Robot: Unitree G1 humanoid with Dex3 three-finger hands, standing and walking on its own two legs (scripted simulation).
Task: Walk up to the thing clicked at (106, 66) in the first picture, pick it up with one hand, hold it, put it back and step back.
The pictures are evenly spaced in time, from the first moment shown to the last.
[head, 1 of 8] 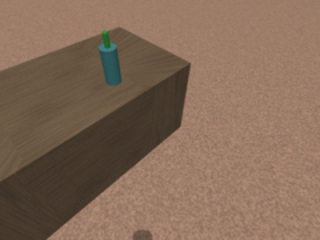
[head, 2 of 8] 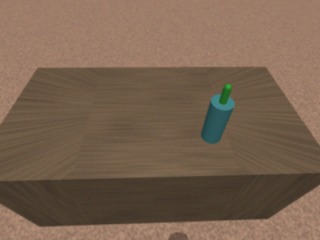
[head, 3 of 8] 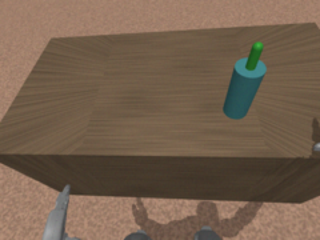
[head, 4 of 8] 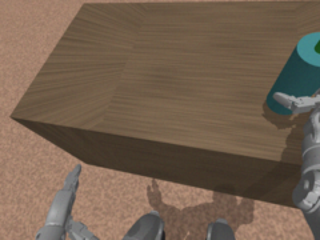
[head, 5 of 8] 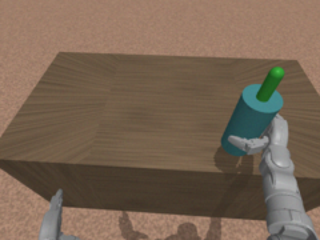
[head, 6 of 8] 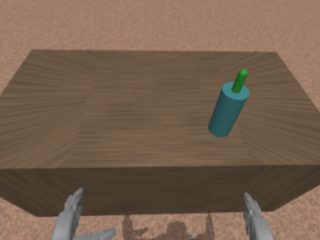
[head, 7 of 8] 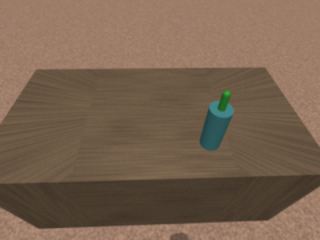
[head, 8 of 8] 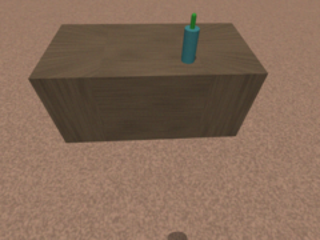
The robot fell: no
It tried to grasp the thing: yes
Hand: right
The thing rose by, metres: 0.22
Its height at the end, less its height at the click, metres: +0.00
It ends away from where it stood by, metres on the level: 0.03
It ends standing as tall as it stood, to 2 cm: yes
